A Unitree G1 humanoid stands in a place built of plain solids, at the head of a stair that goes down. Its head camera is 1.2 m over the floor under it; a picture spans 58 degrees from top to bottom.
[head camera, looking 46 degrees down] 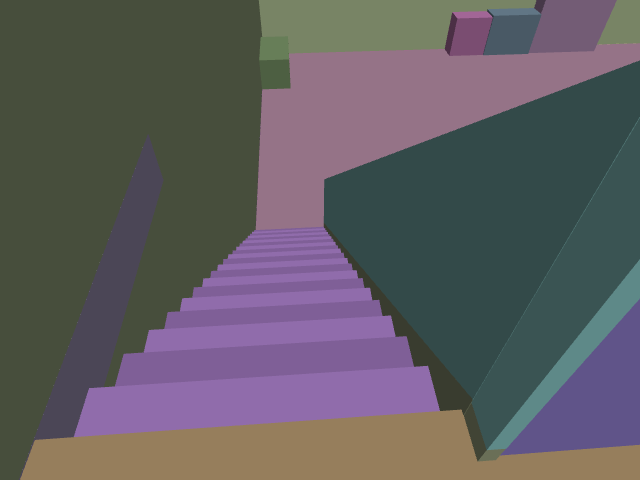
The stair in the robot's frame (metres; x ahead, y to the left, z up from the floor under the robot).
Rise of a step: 0.19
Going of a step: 0.23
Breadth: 1.16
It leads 4 degrees to the left of straight ahead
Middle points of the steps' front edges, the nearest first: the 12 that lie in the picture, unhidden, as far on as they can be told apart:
0.46 0.18 0.00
0.69 0.20 -0.19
0.93 0.22 -0.38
1.16 0.23 -0.57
1.40 0.25 -0.77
1.63 0.27 -0.96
1.86 0.28 -1.15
2.10 0.30 -1.34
2.33 0.31 -1.53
2.56 0.33 -1.72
2.80 0.35 -1.92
3.03 0.36 -2.11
